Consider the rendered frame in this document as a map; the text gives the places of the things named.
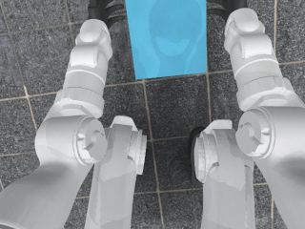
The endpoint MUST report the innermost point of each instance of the carton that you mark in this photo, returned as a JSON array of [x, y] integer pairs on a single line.
[[168, 37]]

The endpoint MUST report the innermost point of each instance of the left robot shin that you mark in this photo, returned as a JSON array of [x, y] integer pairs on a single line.
[[120, 119]]

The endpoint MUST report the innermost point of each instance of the robot left forearm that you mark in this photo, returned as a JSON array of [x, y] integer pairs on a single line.
[[85, 78]]

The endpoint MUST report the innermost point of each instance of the robot right hand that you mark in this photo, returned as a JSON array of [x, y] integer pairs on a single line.
[[228, 5]]

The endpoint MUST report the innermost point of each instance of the robot left upper arm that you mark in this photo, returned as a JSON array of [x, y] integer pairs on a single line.
[[67, 147]]

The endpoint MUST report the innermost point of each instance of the robot right forearm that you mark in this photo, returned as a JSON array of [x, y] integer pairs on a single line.
[[256, 70]]

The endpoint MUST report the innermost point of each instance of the robot right upper arm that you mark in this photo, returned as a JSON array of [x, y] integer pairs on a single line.
[[274, 136]]

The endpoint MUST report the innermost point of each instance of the robot right foot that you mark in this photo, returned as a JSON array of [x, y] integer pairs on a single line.
[[196, 132]]

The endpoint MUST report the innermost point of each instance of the robot left hand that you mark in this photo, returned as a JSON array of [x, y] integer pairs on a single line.
[[97, 10]]

